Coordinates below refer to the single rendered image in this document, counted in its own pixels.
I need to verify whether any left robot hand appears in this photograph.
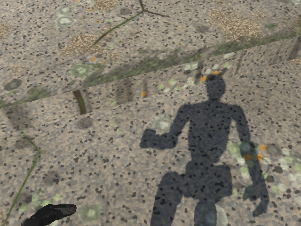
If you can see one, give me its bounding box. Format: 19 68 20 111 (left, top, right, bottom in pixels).
21 204 77 226

